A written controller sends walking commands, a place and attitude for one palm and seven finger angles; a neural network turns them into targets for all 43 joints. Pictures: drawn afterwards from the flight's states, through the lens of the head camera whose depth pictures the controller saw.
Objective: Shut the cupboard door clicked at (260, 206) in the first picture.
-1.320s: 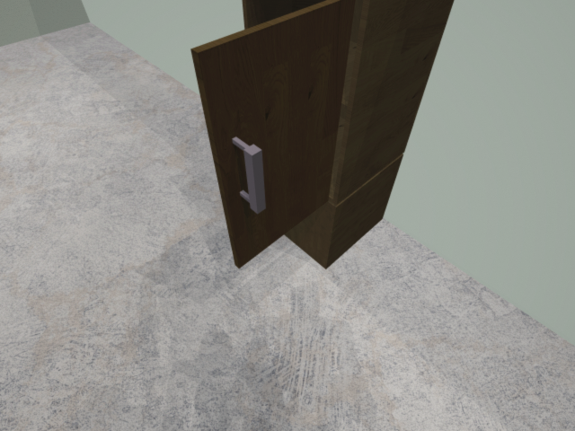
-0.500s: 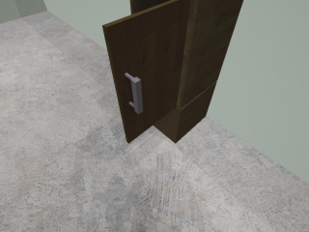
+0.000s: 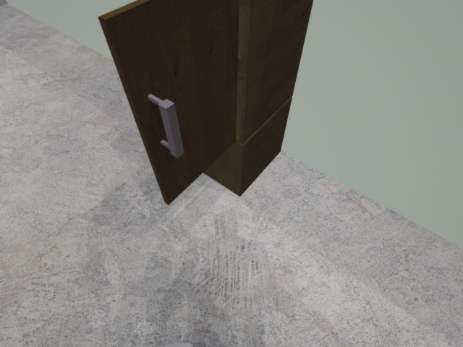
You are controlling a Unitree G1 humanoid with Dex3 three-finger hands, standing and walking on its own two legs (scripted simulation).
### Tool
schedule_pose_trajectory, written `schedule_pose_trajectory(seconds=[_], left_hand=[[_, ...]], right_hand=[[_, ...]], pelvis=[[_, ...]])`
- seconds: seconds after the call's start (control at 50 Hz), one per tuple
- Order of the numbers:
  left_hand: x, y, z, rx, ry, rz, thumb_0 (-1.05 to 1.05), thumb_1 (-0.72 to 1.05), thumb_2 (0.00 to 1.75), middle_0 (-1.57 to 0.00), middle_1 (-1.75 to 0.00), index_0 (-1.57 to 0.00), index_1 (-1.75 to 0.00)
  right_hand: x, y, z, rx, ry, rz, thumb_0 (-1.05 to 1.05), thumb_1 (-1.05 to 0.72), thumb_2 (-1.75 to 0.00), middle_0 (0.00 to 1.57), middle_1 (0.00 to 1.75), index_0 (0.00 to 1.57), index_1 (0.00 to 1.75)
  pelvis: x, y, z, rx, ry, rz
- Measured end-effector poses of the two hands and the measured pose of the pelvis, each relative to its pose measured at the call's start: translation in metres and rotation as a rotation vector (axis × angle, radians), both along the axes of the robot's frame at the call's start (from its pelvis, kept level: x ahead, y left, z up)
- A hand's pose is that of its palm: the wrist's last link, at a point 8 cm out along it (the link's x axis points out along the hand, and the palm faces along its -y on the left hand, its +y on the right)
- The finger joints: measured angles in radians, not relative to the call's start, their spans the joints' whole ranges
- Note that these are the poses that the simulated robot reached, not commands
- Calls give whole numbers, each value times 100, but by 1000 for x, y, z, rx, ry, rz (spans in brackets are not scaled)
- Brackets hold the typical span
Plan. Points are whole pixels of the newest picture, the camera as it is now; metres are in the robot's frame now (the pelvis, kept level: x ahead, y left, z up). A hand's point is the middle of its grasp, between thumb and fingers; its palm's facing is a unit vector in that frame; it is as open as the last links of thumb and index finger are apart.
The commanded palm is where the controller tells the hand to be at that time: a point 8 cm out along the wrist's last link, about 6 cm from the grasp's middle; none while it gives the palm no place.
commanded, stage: walk to a spot facing it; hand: left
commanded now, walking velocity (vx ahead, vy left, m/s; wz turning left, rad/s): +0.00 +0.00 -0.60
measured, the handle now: (165, 126) +0.57 +0.21 +0.00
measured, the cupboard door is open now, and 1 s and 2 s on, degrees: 90 90 90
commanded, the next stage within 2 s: none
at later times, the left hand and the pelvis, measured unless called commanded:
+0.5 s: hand out of the picture +0.07 +0.17 -0.16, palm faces -0.16 -0.96 -0.24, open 7.4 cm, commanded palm none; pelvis -0.01 -0.02 +0.01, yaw -15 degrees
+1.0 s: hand (193, 321) +0.18 +0.10 -0.15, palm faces -0.51 -0.81 -0.29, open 7.4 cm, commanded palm none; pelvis -0.02 -0.04 +0.00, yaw -32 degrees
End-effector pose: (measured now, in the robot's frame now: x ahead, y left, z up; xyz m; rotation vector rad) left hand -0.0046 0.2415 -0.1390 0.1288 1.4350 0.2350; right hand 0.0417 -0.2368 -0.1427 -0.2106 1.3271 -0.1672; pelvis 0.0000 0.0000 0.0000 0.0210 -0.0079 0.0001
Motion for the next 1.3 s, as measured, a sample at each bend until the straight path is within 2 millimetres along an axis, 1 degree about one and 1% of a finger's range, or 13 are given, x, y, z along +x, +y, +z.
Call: schedule_pose_trajectory(seconds=[0.16, 0.32, 0.44, 0.58, 0.64, 0.74, 0.9, 0.94, 1.0, 1.08, 1.16, 1.24, 1.3], left_hand=[[47, -6, 14, 86, -131, -126, 1, 91, 90, -20, -30, -19, -29], [59, -26, 26, 74, -109, -210, 1, 91, 90, -20, -30, -20, -29], [71, -32, 21, 31, -106, -259, 1, 91, 90, -20, -30, -20, -29], [94, -18, -1, -14, -99, -311, 1, 91, 90, -20, -30, -20, -30], [112, -14, -4, -24, -110, -354, 1, 91, 90, -20, -30, -20, -29], [149, -24, 8, -37, -164, -433, 1, 91, 90, -20, -30, -19, -29], [200, -76, 16, -16, -243, -638, 1, 91, 90, -20, -30, -19, -29], [206, -89, 15, -3, -269, -675, 1, 91, 90, -20, -30, -19, -29], [205, -101, 18, -1, -261, -704, 1, 91, 90, -20, -30, -19, -29], [199, -111, 18, -27, -211, -735, 1, 91, 90, -20, -30, -20, -29], [201, -116, 12, -67, -157, -755, 1, 91, 90, -20, -30, -20, -29], [218, -116, -4, -101, -108, -769, 1, 91, 90, -20, -30, -20, -30], [242, -125, -10, -114, -73, -810, 1, 91, 90, -20, -30, -20, -29]], right_hand=[[-27, -31, -20, 43, 6, -70, 0, -90, -90, 20, 30, 20, 30], [-9, -57, 6, 16, -91, -147, 0, -90, -90, 20, 30, 20, 30], [8, -58, 21, -16, -167, -181, 0, -91, -90, 20, 30, 20, 30], [14, -43, 30, -71, -244, -213, 0, -90, -90, 20, 30, 20, 30], [-4, -34, 33, -85, -218, -221, 0, -90, -90, 20, 30, 20, 30], [-51, -24, 35, -73, -128, -283, 0, -90, -90, 20, 30, 20, 30], [-139, -34, 7, -30, -35, -483, 0, -90, -90, 20, 30, 20, 30], [-157, -40, -2, -25, -5, -524, 0, -90, -90, 20, 30, 20, 30], [-169, -48, 2, -29, 17, -565, 1, -90, -90, 20, 30, 20, 30], [-163, -57, 18, -49, -26, -600, 1, -91, -90, 20, 30, 20, 30], [-142, -60, 31, -76, -82, -626, 1, -91, -90, 20, 30, 20, 30], [-115, -57, 36, -121, -140, -647, 0, -90, -90, 20, 30, 20, 30], [-108, -45, 38, -142, -153, -679, 0, -90, -90, 20, 30, 20, 30]], pelvis=[[-16, -25, -9, 10, 9, -73], [-16, -34, 8, 20, 18, -158], [-12, -29, 11, 12, 32, -223], [-5, -8, 1, -25, 56, -295], [-7, -5, 2, -18, 43, -325], [-10, -5, 11, -41, 36, -386], [-17, -26, -3, -32, 29, -507], [-19, -31, -9, -30, 28, -534], [-19, -35, -4, -28, 22, -562], [-9, -40, 5, -22, 25, -604], [10, -42, 9, -23, 34, -646], [38, -42, 3, -37, 45, -698], [57, -44, 1, -46, 47, -745]])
